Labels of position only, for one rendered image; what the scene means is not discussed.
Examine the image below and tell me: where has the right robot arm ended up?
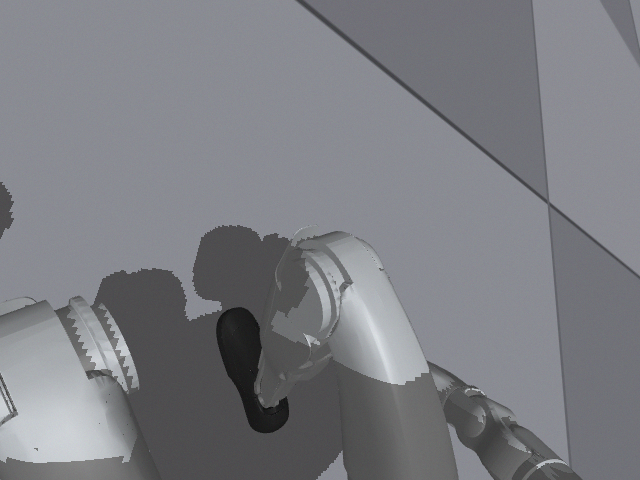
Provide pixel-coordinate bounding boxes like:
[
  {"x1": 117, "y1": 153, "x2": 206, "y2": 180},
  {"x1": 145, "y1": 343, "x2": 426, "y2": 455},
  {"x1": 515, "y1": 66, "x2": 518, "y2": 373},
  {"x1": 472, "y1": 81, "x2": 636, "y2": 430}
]
[{"x1": 443, "y1": 385, "x2": 583, "y2": 480}]

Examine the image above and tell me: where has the right robot hand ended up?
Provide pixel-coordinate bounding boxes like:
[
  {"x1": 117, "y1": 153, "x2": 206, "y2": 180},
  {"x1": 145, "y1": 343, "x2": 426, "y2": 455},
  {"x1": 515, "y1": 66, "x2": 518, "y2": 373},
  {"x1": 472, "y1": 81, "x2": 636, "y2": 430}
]
[{"x1": 427, "y1": 361, "x2": 467, "y2": 409}]

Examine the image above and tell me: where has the right robot foot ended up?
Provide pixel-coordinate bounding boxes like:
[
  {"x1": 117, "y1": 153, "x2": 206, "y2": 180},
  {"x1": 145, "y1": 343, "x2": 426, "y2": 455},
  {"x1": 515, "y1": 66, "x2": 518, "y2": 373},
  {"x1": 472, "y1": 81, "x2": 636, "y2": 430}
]
[{"x1": 216, "y1": 307, "x2": 289, "y2": 433}]

